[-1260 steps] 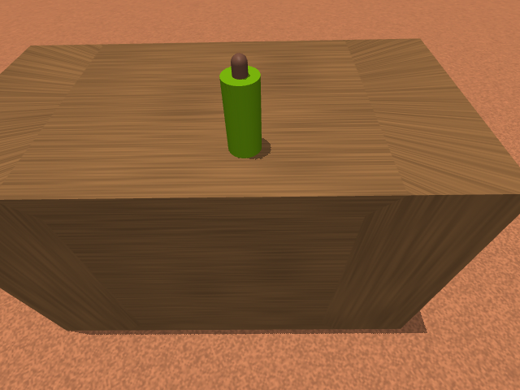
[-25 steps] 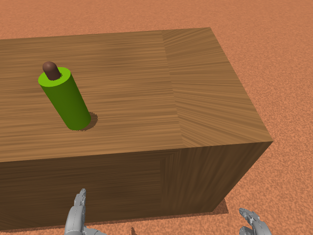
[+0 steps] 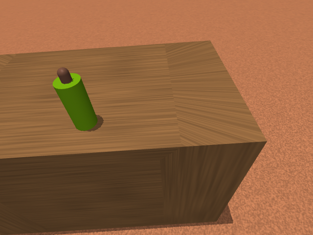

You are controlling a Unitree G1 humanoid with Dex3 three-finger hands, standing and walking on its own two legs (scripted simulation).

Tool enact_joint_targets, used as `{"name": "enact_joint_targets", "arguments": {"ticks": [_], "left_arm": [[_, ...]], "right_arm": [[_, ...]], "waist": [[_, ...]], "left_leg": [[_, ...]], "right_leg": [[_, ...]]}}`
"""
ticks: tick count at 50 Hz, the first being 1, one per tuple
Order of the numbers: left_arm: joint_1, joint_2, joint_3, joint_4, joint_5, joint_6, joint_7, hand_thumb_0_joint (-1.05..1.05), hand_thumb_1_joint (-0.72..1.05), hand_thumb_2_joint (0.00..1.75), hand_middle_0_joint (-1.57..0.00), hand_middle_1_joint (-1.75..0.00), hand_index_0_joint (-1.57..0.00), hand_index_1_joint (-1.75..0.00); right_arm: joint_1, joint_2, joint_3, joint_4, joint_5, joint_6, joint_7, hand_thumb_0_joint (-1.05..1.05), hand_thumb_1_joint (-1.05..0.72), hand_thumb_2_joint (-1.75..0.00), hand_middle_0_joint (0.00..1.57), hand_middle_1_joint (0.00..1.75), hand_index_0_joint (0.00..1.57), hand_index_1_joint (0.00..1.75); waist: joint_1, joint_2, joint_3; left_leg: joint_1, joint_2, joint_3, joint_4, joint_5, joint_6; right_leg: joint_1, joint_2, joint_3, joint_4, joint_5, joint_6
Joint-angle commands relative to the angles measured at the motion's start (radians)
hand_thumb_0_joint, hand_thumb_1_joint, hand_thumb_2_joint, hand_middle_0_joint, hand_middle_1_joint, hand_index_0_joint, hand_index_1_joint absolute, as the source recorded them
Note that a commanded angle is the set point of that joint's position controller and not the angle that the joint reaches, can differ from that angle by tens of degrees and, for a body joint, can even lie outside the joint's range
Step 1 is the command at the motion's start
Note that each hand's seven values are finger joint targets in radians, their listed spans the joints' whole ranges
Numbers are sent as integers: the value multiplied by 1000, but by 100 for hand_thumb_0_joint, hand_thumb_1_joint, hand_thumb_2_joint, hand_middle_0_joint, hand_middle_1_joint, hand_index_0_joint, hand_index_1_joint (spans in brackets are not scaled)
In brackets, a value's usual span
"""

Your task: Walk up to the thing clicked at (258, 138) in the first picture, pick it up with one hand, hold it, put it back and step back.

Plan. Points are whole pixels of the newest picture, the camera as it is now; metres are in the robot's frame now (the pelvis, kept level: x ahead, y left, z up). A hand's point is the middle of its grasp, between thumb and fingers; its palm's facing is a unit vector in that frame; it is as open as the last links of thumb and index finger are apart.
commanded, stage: home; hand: left
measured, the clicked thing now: (75, 98) +0.46 +0.25 +0.13
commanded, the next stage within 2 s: stand in 1.40 s
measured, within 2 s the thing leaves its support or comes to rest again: neither
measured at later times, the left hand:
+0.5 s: hand out of the picture +0.05 +0.25 -0.15, palm faces -0.05 -0.93 -0.35, open 17.4 cm
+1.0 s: hand out of the picture +0.07 +0.26 -0.15, palm faces -0.05 -0.93 -0.37, open 17.5 cm
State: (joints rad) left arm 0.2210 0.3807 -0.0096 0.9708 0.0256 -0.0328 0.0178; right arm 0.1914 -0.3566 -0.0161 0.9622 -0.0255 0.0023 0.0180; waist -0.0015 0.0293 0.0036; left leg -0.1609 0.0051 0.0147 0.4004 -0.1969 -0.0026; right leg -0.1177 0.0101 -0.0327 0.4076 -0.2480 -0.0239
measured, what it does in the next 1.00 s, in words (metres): stands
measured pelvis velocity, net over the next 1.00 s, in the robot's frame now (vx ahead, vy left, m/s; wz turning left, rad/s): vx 0.00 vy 0.00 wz -0.01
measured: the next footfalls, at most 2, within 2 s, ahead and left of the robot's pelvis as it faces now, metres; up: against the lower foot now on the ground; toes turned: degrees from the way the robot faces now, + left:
none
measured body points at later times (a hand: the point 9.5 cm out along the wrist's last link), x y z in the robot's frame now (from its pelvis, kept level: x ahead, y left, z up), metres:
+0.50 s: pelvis -0.01 +0.00 +0.00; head -0.02 +0.00 +0.45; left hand +0.05 +0.30 -0.13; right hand +0.03 -0.30 -0.13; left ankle +0.01 +0.12 -0.74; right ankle -0.01 -0.10 -0.74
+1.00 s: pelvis +0.00 +0.00 +0.01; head +0.00 +0.00 +0.46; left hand +0.07 +0.31 -0.12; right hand +0.06 -0.30 -0.13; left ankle +0.01 +0.12 -0.74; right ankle -0.01 -0.10 -0.74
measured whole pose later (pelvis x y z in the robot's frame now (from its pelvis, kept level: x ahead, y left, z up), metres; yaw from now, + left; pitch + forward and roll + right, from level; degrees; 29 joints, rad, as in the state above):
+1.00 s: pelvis +0.00 +0.00 +0.01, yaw -1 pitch -2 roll +0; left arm 0.13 0.35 -0.02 1.14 0.01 -0.02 0.01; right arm 0.13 -0.35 0.01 1.13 -0.01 -0.01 0.01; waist 0.00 0.01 0.03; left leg -0.12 0.00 0.03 0.29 -0.14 0.00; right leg -0.08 0.01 -0.02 0.30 -0.19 -0.02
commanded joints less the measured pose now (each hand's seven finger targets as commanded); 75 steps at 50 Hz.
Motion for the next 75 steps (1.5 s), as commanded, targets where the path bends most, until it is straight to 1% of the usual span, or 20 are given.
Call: {"name": "enact_joint_targets", "arguments": {"ticks": [1, 3, 4, 6, 11, 13, 18, 20, 24, 28, 32, 35, 44, 45, 46, 55, 59, 62, 64, 75], "left_arm": [[-83, 196, 33, -35, 0, -23, 1, 0, -55, 6, -5, -5, -5, -5], [-82, 206, 31, -9, -3, -22, -1, 0, -54, 6, -5, -6, -5, -5], [-84, 208, 31, 0, -4, -22, -1, 0, -54, 6, -5, -6, -5, -5], [-82, 212, 27, 24, -7, -20, -1, 0, -56, 6, -5, -5, -5, -5], [-75, 226, 25, 61, -5, -12, -1, 0, -56, 6, -5, -5, -5, -5], [-83, 219, 26, 67, -9, -13, 1, 0, -55, 6, -5, -6, -5, -5], [-80, 210, 28, 86, -12, -11, -1, 0, -57, 5, -5, -5, -5, -5], [-78, 201, 25, 91, -14, -13, -1, 0, -56, 5, -5, -5, -5, -5], [-86, 199, 25, 100, -12, -10, -1, 0, -56, 5, -5, -5, -5, -5], [-98, 194, 23, 103, -14, -6, -3, 0, -58, 4, -5, -5, -5, -5], [-104, 189, 25, 112, -14, -2, -4, 0, -56, 5, -5, -5, -5, -5], [-107, 194, 27, 112, -13, -3, -4, 0, -57, 5, -5, -5, -5, -5], [-119, 192, 27, 110, -15, -8, -2, 0, -56, 5, -5, -5, -5, -5], [-120, 194, 28, 112, -16, -5, -1, 0, -56, 5, -5, -5, -5, -5], [-123, 195, 28, 109, -16, -6, -1, 0, -56, 5, -5, -5, -5, -5], [-118, 189, 29, 117, -16, -3, 0, 0, -55, 6, -5, -5, -5, -5], [-121, 189, 29, 113, -17, -4, 2, 0, -54, 7, -5, -6, -5, -5], [-125, 191, 29, 113, -16, -5, 2, 0, -52, 7, -5, -6, -5, -6], [-124, 191, 31, 111, -16, -4, 2, 0, -53, 7, -5, -6, -5, -6], [-129, 187, 34, 109, -17, -3, 0, 0, -53, 7, -5, -6, -5, -6]], "right_arm": [[-67, -178, -26, -24, 4, -24, -9, 0, -90, -90, 20, 30, 20, 30], [-64, -184, -23, 0, 3, -25, -9, 0, -89, -90, 20, 30, 20, 30], [-65, -194, -24, 8, 3, -28, -10, 0, -90, -90, 20, 30, 20, 30], [-70, -193, -19, 29, 5, -29, -10, 0, -90, -90, 20, 30, 20, 30], [-53, -193, -16, 67, 4, -24, -9, 0, -90, -90, 20, 30, 20, 30], [-55, -203, -18, 71, 3, -26, -12, 0, -90, -90, 20, 30, 20, 30], [-54, -202, -16, 88, 3, -30, -17, 0, -90, -90, 20, 30, 20, 30], [-58, -199, -14, 87, 6, -34, -18, 0, -90, -90, 20, 30, 20, 30], [-56, -198, -11, 94, 11, -34, -23, 0, -89, -90, 20, 30, 20, 30], [-63, -202, -8, 99, 11, -35, -25, 0, -90, -90, 20, 30, 20, 30], [-63, -203, -7, 106, 11, -32, -25, 0, -90, -90, 20, 30, 20, 30], [-76, -204, -9, 104, 13, -33, -25, 0, -90, -90, 20, 30, 20, 30], [-87, -209, -8, 108, 14, -36, -26, 0, -90, -90, 20, 30, 20, 30], [-89, -206, -8, 111, 15, -35, -27, 0, -90, -90, 20, 30, 20, 30], [-92, -211, -9, 109, 13, -36, -28, 0, -90, -90, 20, 30, 20, 30], [-104, -210, -8, 118, 14, -33, -30, 0, -90, -90, 20, 30, 20, 30], [-95, -204, -9, 117, 15, -33, -30, 0, -90, -90, 20, 30, 20, 30], [-102, -206, -10, 117, 14, -31, -31, 0, -90, -90, 20, 30, 20, 30], [-100, -204, -10, 116, 14, -31, -31, 0, -90, -90, 20, 30, 20, 30], [-106, -205, -11, 119, 15, -31, -31, 0, -90, -90, 20, 30, 20, 30]], "waist": [[-8, -36, 32], [-7, -40, 19], [-7, -30, -9], [1, -34, 4], [0, -48, 55], [-1, -18, 8], [5, 6, 16], [8, 1, -16], [3, -14, -15], [3, -5, -7], [3, -20, 33], [2, -25, 30], [-2, -23, -39], [-1, -26, -23], [-1, -22, -44], [3, -12, -22], [-1, -32, -41], [-4, -22, -28], [-2, -21, -37], [0, -24, -15]], "left_leg": [[30, 97, -119, -96, 18, 27], [43, 101, -123, -107, 18, 28], [62, 105, -123, -108, 43, 29], [46, 106, -128, -120, 53, 25], [29, 94, -126, -127, -24, 23], [43, 105, -125, -126, 12, 30], [23, 110, -129, -143, 15, 28], [39, 118, -129, -136, 86, 28], [47, 119, -126, -136, 110, 27], [52, 122, -125, -144, 107, 26], [32, 119, -130, -163, 44, 24], [38, 120, -131, -166, 46, 24], [87, 128, -114, -136, 167, 26], [80, 127, -117, -144, 154, 23], [97, 130, -113, -137, 185, 26], [90, 132, -112, -139, 184, 25], [104, 133, -106, -126, 238, 24], [96, 132, -107, -130, 187, 24], [99, 133, -107, -130, 207, 24], [91, 131, -105, -139, 179, 22]], "right_leg": [[-92, -129, 150, -158, 3, -17], [-89, -134, 156, -164, -7, -17], [-64, -136, 157, -157, 36, -17], [-54, -133, 151, -160, 41, -15], [-108, -131, 164, -208, -110, -9], [-59, -136, 166, -188, -22, -12], [-40, -130, 158, -175, 18, -11], [-6, -137, 154, -161, 101, -10], [0, -136, 149, -157, 137, -9], [-7, -134, 145, -155, 133, -9], [-36, -128, 140, -164, 61, -8], [-39, -128, 142, -168, 63, -7], [16, -145, 147, -156, 208, -4], [7, -141, 140, -156, 190, -2], [18, -146, 144, -152, 221, -3], [15, -143, 136, -155, 215, -1], [29, -146, 130, -150, 280, 2], [23, -147, 136, -163, 235, 1], [30, -148, 134, -158, 255, -1], [28, -144, 136, -169, 230, -4]]}}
